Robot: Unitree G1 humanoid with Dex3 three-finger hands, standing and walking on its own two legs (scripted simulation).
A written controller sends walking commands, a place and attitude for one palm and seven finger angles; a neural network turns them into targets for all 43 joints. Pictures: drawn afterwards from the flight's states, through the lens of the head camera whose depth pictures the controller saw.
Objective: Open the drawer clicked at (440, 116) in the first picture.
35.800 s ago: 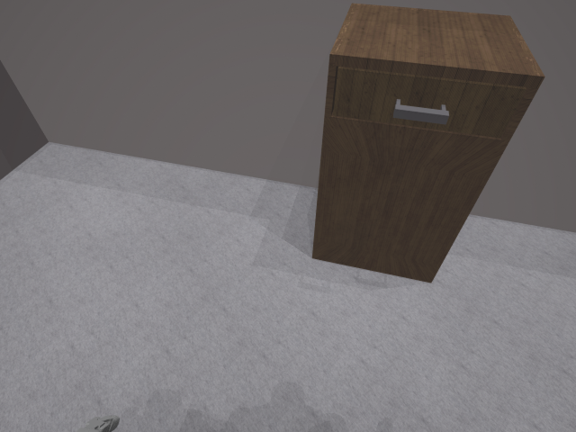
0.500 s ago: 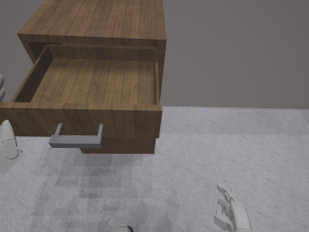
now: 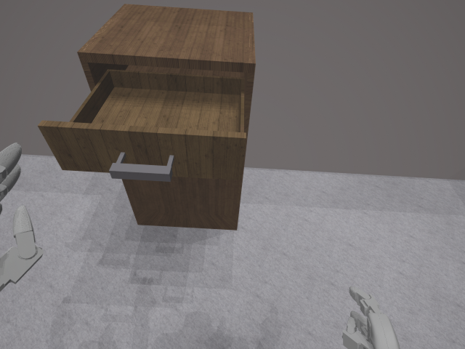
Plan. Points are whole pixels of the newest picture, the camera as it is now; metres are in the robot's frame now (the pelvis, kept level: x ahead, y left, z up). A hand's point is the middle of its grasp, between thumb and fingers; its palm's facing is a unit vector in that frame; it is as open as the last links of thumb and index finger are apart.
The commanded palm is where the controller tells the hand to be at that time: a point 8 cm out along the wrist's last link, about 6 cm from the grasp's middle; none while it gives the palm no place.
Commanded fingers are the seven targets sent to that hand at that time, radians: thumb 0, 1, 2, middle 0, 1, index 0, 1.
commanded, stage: stop stepping back and stand still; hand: left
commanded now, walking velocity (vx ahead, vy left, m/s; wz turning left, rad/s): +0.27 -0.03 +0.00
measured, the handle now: (144, 165) +0.49 +0.23 +0.01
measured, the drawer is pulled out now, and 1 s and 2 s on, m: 0.30 0.30 0.30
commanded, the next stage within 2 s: let the arm hang, fingers relaxed in 0.54 s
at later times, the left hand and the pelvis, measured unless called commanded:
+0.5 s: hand (7, 294) +0.14 +0.24 +0.19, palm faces +0.42 -0.80 -0.43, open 7.4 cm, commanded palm +0.07 +0.28 +0.20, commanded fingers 0.00 0.90 0.90 -0.20 -0.30 -0.20 -0.30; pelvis -0.05 +0.00 +0.00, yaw +2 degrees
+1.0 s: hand out of the picture -0.01 +0.17 -0.17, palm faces +0.09 -0.98 -0.17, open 6.9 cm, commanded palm none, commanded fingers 0.00 0.90 0.90 -0.20 -0.30 -0.20 -0.30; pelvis -0.05 -0.02 +0.00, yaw +3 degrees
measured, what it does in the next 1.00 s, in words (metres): steps on the spot: right foot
